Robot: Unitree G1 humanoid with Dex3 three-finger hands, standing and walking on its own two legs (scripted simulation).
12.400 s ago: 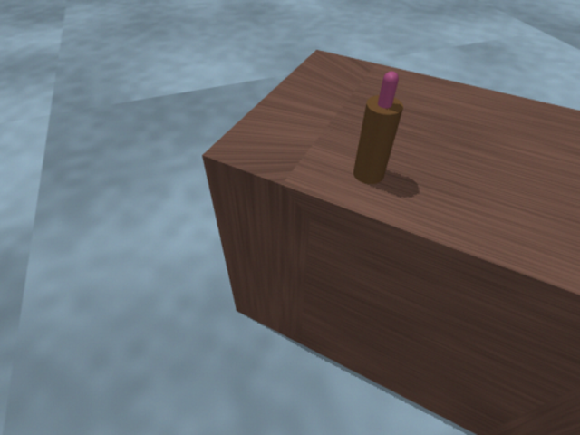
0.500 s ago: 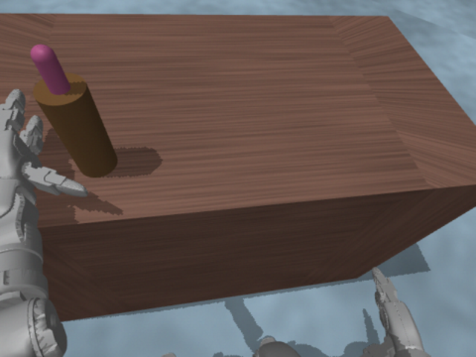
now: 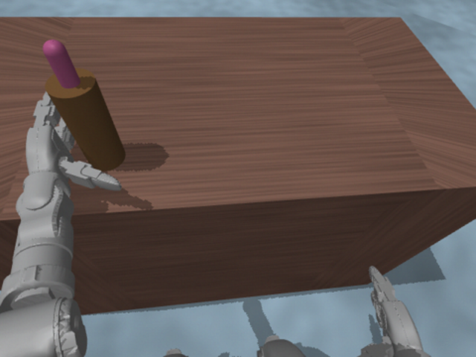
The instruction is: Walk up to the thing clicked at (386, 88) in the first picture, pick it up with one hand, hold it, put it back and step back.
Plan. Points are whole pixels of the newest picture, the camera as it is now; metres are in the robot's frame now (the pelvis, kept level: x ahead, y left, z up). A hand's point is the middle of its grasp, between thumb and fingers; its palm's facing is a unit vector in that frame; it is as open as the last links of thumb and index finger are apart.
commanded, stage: close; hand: left
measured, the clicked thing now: (84, 111) +0.48 +0.19 +0.14
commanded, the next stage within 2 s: settle in 0.84 s
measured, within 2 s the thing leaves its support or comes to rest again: leaves its support in 1.36 s
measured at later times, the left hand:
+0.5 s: hand (92, 127) +0.49 +0.20 +0.10, palm faces +0.14 -0.99 +0.01, open 14.8 cm
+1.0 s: hand (96, 136) +0.47 +0.19 +0.09, palm faces +0.13 -0.99 +0.01, open 9.1 cm
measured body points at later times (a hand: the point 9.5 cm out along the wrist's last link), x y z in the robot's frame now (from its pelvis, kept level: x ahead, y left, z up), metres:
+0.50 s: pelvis +0.00 +0.00 +0.00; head +0.09 +0.02 +0.44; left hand +0.48 +0.25 +0.10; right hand +0.14 -0.26 -0.04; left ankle +0.01 +0.14 -0.69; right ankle +0.01 -0.15 -0.69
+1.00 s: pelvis +0.01 +0.01 +0.00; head +0.09 +0.02 +0.44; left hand +0.46 +0.24 +0.09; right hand +0.15 -0.25 -0.04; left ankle +0.01 +0.14 -0.69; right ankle +0.01 -0.15 -0.69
